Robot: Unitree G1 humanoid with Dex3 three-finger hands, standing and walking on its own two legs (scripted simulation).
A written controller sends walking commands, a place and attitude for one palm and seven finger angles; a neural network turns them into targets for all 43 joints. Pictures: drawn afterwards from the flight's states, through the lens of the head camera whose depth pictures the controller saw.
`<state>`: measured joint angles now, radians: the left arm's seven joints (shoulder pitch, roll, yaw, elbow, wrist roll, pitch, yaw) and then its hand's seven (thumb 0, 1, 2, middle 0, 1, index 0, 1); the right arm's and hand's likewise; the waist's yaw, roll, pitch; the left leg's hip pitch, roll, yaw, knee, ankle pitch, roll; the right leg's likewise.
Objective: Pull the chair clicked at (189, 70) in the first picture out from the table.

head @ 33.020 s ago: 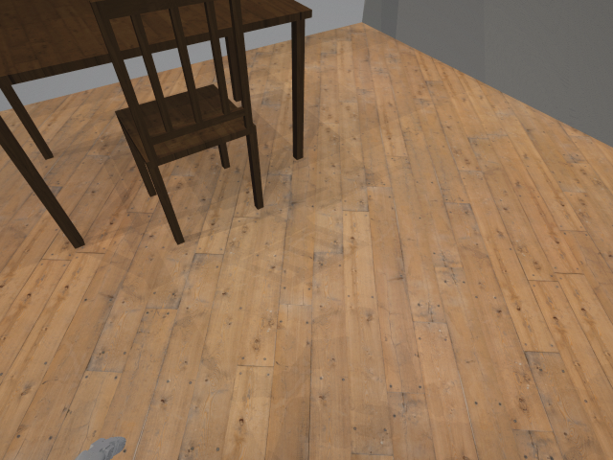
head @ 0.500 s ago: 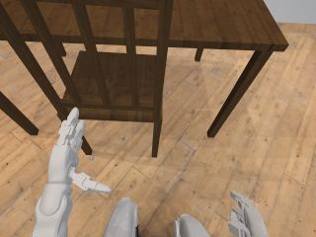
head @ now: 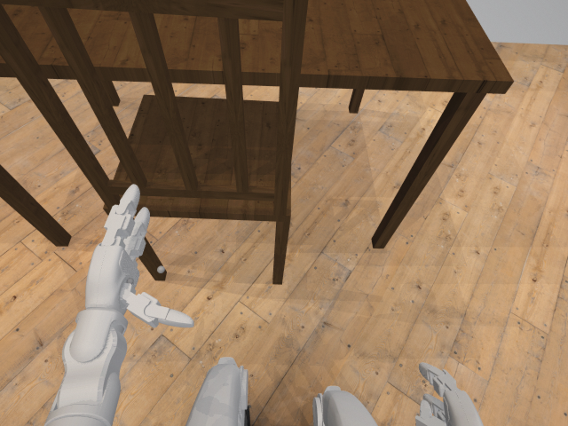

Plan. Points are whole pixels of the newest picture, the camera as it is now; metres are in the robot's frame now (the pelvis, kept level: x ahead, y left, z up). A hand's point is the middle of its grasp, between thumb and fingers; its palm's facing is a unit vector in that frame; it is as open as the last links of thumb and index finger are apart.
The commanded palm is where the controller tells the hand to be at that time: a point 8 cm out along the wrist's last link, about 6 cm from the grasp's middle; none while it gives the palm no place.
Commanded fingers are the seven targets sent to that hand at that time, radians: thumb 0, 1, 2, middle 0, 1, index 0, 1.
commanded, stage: aim the fingers beside a spindle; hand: left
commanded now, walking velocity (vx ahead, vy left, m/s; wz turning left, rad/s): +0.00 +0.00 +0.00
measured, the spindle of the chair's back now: (172, 121) +0.56 +0.21 +0.05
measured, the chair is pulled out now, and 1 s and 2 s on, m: -0.08 -0.08 -0.08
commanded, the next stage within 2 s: none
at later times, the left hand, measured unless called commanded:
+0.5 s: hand (170, 268) +0.31 +0.16 +0.04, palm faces +0.01 -1.00 -0.01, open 16.9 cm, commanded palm +0.30 +0.22 +0.03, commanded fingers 0.00 -0.50 0.30 -0.06 -0.08 -0.06 -0.08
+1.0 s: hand (168, 267) +0.32 +0.17 +0.02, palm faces +0.03 -1.00 -0.02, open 16.9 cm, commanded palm +0.30 +0.22 +0.03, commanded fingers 0.00 -0.50 0.30 -0.06 -0.08 -0.06 -0.08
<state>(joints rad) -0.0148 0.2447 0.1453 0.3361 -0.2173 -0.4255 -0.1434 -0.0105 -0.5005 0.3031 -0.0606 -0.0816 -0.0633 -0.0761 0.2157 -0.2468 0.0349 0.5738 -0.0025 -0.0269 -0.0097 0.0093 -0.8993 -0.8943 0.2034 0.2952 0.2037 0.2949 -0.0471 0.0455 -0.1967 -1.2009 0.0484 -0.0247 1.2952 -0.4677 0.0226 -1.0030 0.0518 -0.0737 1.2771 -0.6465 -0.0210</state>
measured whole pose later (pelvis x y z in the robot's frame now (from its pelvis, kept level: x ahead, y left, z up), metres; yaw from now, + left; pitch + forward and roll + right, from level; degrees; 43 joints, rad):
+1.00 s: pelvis +0.00 -0.01 +0.00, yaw +0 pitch +21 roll -4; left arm -0.04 0.23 0.14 0.39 -0.21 -0.42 -0.14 -0.01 -0.50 0.30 -0.06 -0.08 -0.06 -0.08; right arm 0.21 -0.25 0.03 0.57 0.00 -0.02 0.00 0.01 -0.90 -0.89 0.20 0.30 0.20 0.29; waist -0.05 0.04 -0.20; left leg -1.19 0.05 -0.02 1.28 -0.47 0.01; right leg -1.00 0.05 -0.07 1.27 -0.65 -0.03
